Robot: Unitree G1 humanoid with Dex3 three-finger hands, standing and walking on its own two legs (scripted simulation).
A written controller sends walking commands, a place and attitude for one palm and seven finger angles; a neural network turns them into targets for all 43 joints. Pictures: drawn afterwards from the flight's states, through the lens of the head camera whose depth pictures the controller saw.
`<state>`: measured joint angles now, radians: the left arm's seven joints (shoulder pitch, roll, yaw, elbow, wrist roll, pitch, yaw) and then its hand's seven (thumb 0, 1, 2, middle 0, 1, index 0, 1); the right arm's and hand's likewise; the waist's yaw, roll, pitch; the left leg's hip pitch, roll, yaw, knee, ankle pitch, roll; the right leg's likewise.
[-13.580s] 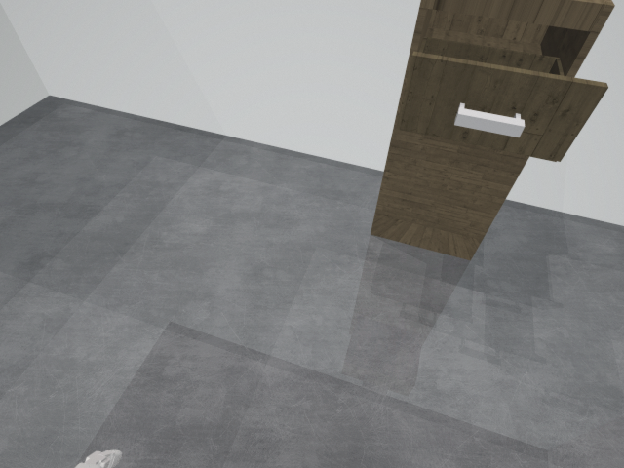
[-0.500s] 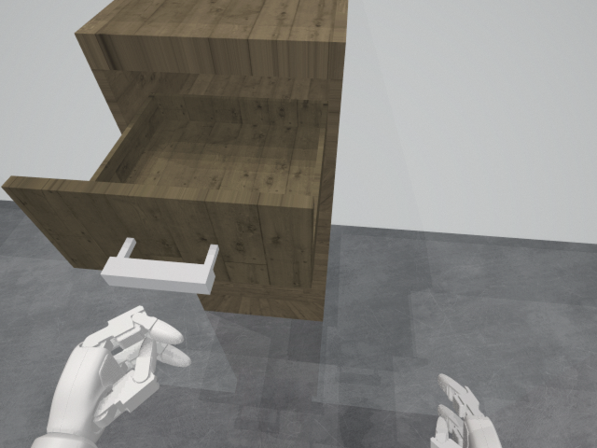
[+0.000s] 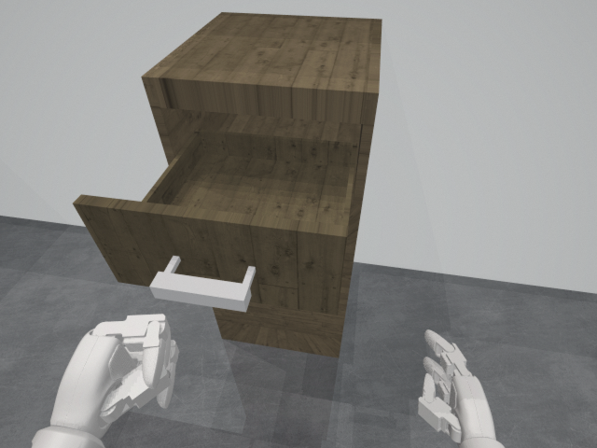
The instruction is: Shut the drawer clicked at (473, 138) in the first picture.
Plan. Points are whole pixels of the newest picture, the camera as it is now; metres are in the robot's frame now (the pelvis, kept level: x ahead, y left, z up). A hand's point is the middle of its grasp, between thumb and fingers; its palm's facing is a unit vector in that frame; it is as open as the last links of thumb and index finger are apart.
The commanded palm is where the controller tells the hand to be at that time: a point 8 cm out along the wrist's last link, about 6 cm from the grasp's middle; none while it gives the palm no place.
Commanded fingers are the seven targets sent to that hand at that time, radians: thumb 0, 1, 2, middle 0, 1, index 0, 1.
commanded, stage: raise the hand and make a fist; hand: left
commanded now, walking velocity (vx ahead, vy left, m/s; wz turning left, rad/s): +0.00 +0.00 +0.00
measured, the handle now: (207, 279) +0.33 +0.18 +0.06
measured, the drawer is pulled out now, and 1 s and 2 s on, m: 0.28 0.28 0.28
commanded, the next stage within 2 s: bring the fist close to the handle in 0.56 s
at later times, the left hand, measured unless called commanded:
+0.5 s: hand (155, 376) +0.15 +0.15 +0.16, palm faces -0.01 -0.99 -0.13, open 3.3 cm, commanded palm +0.10 +0.20 +0.17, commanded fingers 0.00 0.90 0.90 -1.40 -1.60 -1.40 -1.60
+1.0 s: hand (171, 356) +0.18 +0.16 +0.12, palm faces +0.00 -1.00 -0.09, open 3.3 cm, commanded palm +0.15 +0.21 +0.13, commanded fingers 0.00 0.90 0.90 -1.40 -1.60 -1.40 -1.60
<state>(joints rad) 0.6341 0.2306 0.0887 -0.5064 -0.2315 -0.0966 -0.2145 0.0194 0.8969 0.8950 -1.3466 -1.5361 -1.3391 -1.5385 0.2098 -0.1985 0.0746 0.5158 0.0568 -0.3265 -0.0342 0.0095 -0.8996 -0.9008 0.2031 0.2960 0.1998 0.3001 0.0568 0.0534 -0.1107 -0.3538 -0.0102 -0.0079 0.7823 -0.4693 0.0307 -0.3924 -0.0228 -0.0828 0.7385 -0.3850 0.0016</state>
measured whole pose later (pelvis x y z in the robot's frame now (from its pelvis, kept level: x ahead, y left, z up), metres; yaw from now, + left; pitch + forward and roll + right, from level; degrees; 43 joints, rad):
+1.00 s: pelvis -0.01 -0.03 +0.01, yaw +0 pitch +1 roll -1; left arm 0.47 0.25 0.21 -0.28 -0.29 -0.09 -0.29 0.02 0.90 0.89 -1.40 -1.60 -1.40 -1.60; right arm 0.25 -0.27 0.05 0.63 0.05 -0.41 -0.07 0.01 -0.90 -0.90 0.20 0.30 0.20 0.30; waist 0.04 0.06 -0.07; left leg -0.29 0.02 -0.02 0.67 -0.40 -0.01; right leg -0.34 0.01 -0.09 0.65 -0.33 -0.04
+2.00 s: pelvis -0.01 -0.01 -0.01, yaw -1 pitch +9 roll -1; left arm 0.27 0.19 0.07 -0.03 -0.20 -0.26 -0.17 0.02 0.89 0.90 -1.40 -1.60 -1.40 -1.60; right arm 0.25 -0.25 0.04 0.57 0.03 -0.24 -0.02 0.01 -0.90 -0.90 0.20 0.30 0.20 0.30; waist -0.01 0.05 -0.08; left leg -0.52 -0.01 0.00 0.84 -0.46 0.02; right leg -0.58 -0.03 -0.07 0.82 -0.39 -0.01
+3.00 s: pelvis -0.03 -0.01 -0.01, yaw -1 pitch +9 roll +0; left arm -0.25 0.25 0.14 0.50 -0.20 -0.31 -0.21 -0.03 0.74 0.89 -1.40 -1.60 -1.39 -1.60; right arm 0.27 -0.27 0.04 0.63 0.04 -0.17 -0.04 0.01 -0.90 -0.90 0.20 0.30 0.20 0.30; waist -0.03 0.03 -0.05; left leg -0.55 -0.01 0.01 0.81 -0.42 0.01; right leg -0.60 -0.03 -0.07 0.80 -0.35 -0.02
